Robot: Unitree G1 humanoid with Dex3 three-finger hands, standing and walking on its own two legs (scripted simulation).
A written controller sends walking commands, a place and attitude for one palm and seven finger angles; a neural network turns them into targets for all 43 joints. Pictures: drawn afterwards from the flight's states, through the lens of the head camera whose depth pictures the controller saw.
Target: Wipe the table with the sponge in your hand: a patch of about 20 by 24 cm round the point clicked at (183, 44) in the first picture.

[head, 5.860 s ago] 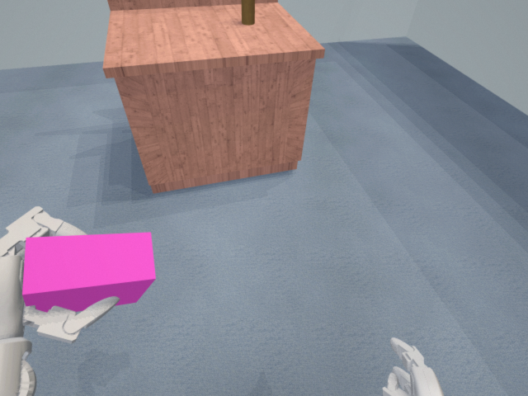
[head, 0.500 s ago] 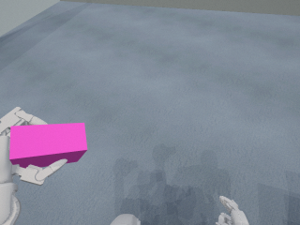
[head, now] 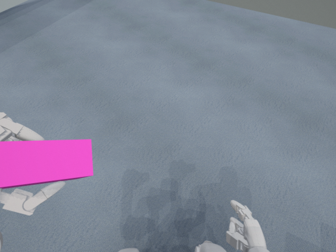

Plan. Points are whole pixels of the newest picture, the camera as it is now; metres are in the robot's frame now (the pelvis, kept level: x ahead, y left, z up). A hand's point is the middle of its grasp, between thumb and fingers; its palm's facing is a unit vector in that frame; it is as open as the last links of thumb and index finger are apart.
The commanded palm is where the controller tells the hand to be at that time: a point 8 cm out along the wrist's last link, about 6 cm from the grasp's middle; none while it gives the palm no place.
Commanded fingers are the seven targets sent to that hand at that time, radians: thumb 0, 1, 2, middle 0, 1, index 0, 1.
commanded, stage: turn to face it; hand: left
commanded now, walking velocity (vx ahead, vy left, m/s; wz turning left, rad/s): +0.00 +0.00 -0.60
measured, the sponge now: (57, 163) +0.22 +0.21 +0.17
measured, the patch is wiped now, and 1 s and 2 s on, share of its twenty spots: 0.00 0.00 0.00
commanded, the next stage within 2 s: none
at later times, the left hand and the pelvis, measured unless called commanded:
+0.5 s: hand (111, 140) +0.26 +0.13 +0.19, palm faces +0.15 -0.87 -0.47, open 10.0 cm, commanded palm +0.22 +0.18 +0.18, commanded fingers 0.00 0.10 1.30 -1.20 -1.60 -1.20 -1.60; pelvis +0.00 -0.05 +0.00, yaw -15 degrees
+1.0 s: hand (191, 170) +0.23 -0.01 +0.16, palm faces -0.20 -0.81 -0.55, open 10.0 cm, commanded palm +0.21 +0.08 +0.18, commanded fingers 0.00 0.10 1.30 -1.20 -1.60 -1.20 -1.60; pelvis -0.08 -0.07 -0.01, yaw -34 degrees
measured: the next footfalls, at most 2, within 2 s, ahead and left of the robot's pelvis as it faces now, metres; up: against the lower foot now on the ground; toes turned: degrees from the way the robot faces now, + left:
right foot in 0.10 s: +0.09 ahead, -0.12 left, +0.00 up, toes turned -10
left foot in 0.54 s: +0.05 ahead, +0.09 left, +0.00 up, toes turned -12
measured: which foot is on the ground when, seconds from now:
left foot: down 0.00-0.12, up 0.14-0.52, down 0.54-0.84, up 0.86-1.00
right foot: up 0.00-0.08, down 0.10-0.58, up 0.60-0.80, down 0.82-1.00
